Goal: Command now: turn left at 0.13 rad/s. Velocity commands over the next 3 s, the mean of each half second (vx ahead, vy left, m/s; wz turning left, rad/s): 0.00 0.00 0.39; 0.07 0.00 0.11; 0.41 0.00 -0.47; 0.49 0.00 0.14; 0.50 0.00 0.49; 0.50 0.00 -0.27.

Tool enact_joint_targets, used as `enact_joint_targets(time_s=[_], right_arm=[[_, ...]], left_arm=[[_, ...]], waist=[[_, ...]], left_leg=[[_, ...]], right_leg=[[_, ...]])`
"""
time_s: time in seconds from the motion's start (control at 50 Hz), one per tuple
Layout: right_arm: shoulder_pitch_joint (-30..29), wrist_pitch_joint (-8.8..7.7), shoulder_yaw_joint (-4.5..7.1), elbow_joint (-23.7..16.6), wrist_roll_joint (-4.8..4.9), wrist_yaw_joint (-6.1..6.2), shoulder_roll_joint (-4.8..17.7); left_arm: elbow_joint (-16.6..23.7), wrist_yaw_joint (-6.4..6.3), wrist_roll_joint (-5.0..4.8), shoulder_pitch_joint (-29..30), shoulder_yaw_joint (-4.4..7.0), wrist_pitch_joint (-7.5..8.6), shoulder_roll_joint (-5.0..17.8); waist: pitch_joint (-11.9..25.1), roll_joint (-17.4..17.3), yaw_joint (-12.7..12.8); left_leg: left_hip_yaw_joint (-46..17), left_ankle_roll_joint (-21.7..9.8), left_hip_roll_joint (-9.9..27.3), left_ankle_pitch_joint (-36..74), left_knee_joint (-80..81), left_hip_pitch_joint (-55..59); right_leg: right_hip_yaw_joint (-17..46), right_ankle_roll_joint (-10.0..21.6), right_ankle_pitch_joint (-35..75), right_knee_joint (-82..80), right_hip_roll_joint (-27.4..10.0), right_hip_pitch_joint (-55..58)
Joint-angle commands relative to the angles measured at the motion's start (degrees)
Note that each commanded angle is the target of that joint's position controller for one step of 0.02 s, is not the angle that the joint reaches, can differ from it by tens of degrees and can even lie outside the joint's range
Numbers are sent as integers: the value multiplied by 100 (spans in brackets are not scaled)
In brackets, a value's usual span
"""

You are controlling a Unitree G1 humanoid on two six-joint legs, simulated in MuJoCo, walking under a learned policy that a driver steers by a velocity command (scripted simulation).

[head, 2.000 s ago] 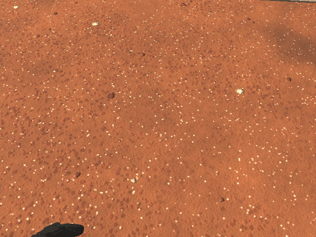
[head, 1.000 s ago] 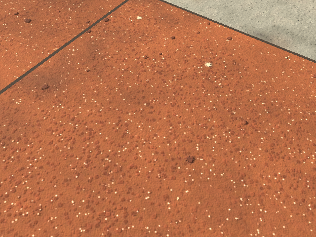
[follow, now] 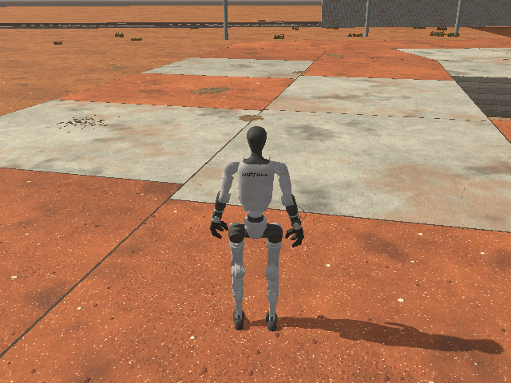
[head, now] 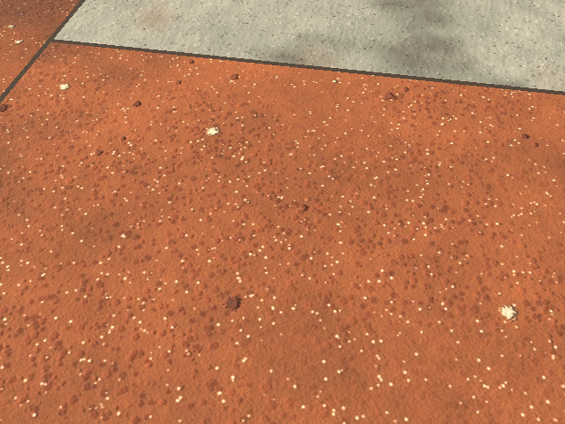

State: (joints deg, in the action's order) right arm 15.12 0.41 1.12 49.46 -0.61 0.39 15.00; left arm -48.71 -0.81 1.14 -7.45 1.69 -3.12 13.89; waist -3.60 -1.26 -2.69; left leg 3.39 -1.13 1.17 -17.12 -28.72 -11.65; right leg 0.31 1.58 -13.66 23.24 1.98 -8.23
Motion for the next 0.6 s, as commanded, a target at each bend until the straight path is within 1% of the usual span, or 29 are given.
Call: enact_joint_targets(time_s=[0.02, 0.04, 0.06, 0.08, 0.1, 0.12, 0.14, 0.18, 0.22, 0.28, 0.3, 0.32, 0.34, 0.36, 0.38, 0.4, 0.42, 0.44, 0.46, 0.48, 0.5, 0.54, 0.56, 0.6], right_arm=[[45, 36, 89, -225, 62, 24, 588], [-142, 80, 149, -236, 70, 20, 689], [-190, 110, 205, -220, 83, 8, 757], [-124, 150, 253, -184, 50, -12, 771], [24, 172, 268, -130, 22, -17, 692], [119, 197, 281, -84, 2, -17, 613], [145, 220, 290, -80, -6, -19, 551], [44, 264, 297, -134, -14, -48, 474], [-106, 296, 285, -235, -6, -105, 414], [-144, 304, 297, -366, 37, -170, 440], [-101, 295, 309, -392, 46, -186, 465], [12, 277, 315, -385, 45, -199, 456], [192, 236, 318, -339, 30, -194, 438], [261, 161, 363, -328, -34, -158, 611], [283, 69, 502, -453, -96, -93, 1324], [603, 59, 625, -410, -56, -120, 1774], [524, 72, 583, -397, -27, -109, 1494], [144, 93, 516, -476, 16, -72, 1236], [-227, 127, 470, -581, 9, -45, 1068], [-331, 129, 448, -644, 51, -11, 986], [-308, 126, 426, -656, 55, -15, 925], [-109, 96, 443, -622, 73, -31, 972], [-35, 88, 457, -605, 74, -29, 1010], [59, 94, 467, -594, 59, -16, 1043]], left_arm=[[182, -115, -32, 16, 159, 173, 972], [192, -112, -27, 125, 137, 208, 918], [185, -142, 1, 118, 143, 202, 955], [149, -186, -29, 3, 149, 207, 981], [123, -203, -49, -99, 180, 190, 1018], [119, -207, -55, -145, 191, 166, 991], [130, -211, -44, -118, 189, 146, 933], [159, -211, -2, -16, 187, 127, 854], [162, -193, 26, 20, 208, 132, 878], [164, -128, 51, 35, 287, 150, 1060], [176, -111, 51, 65, 311, 149, 1116], [194, -98, 36, 140, 332, 137, 1158], [205, -87, 11, 219, 346, 119, 1168], [151, -62, 30, 44, 347, 107, 1076], [293, -14, 85, -202, 260, 70, 666], [604, -117, 45, 448, 204, -20, 624], [544, -143, 7, 435, 227, -57, 775], [440, -120, -59, 314, 247, -35, 815], [353, -92, -63, 197, 265, 19, 868], [301, -62, 21, 100, 288, 40, 929], [245, -28, 61, -29, 293, 44, 929], [259, 0, 32, -73, 287, 30, 872], [284, -4, 21, -47, 280, 18, 842], [337, -24, 21, 25, 277, -1, 836]], waist=[[481, 1032, 173], [308, 1025, 226], [240, 1047, 271], [214, 1098, 294], [256, 1037, 293], [265, 861, 282], [248, 769, 255], [163, 842, 253], [178, 959, 304], [389, 1065, 329], [445, 1075, 297], [483, 1018, 196], [512, 865, 43], [461, 272, -8], [442, -1469, 158], [333, -1619, -156], [226, -741, -19], [68, -467, 144], [51, -380, 290], [149, -500, 290], [337, -491, 296], [482, -329, 256], [467, -314, 228], [406, -400, 163]], left_leg=[[-432, -57, 107, -869, -316, -278], [-410, -64, -56, -800, -593, -500], [-383, -46, -146, -936, -1078, -714], [-399, -23, -170, -1099, -1612, -897], [-395, 27, -203, -1293, -2190, -1061], [-399, 79, -200, -1373, -2620, -1178], [-393, 118, -161, -1352, -2787, -1244], [-312, 176, -91, -1220, -2599, -1297], [-206, 182, -58, -1113, -2127, -1143], [-54, 82, -69, -985, -1482, -729], [0, 25, -86, -890, -1244, -571], [86, -47, -130, -602, -837, -307], [156, -131, -218, -23, -181, 121], [-380, -235, -108, 532, 604, 531], [-2565, -582, 1426, 1827, 1313, 1012], [-3479, -1431, 2087, 3028, 1356, 432], [-3038, -1529, 1840, 2670, 1301, 443], [-2579, -1394, 1484, 2238, 1288, 326], [-2281, -1161, 1120, 1951, 1281, 391], [-2138, -1099, 960, 2181, 1242, 542], [-2043, -1087, 862, 2449, 1197, 676], [-2074, -1088, 851, 2609, 1148, 879], [-2130, -1094, 844, 2530, 1147, 940], [-2281, -1111, 813, 2236, 1168, 987]], right_leg=[[1157, 909, 2683, -585, -1890, 483], [1022, 864, 2443, -605, -1756, 423], [913, 875, 2516, -599, -1679, 441], [826, 957, 2936, -548, -1739, 438], [735, 1071, 3261, -480, -1786, 490], [630, 1144, 3301, -454, -1826, 453], [516, 1156, 3100, -460, -1819, 388], [342, 1106, 2542, -482, -1748, 289], [230, 1070, 2293, -409, -1737, 241], [200, 1023, 2390, -180, -1886, 222], [186, 962, 2345, -68, -1927, 185], [98, 840, 2171, 121, -1910, 66], [-86, 612, 1714, 452, -1817, -205], [-380, 235, 744, 1151, -1565, -682], [-991, -229, -1540, 2769, -771, -1896], [-255, -247, -2450, 3525, -63, -2329], [107, -217, -2085, 3986, -292, -2386], [188, -184, -1554, 4018, -377, -2391], [227, -185, -1133, 3872, -434, -2377], [184, -213, -885, 3903, -412, -2368], [173, -256, -750, 3985, -364, -2292], [197, -332, -636, 3947, -321, -2334], [215, -366, -613, 3855, -314, -2404], [246, -415, -611, 3610, -296, -2515]])
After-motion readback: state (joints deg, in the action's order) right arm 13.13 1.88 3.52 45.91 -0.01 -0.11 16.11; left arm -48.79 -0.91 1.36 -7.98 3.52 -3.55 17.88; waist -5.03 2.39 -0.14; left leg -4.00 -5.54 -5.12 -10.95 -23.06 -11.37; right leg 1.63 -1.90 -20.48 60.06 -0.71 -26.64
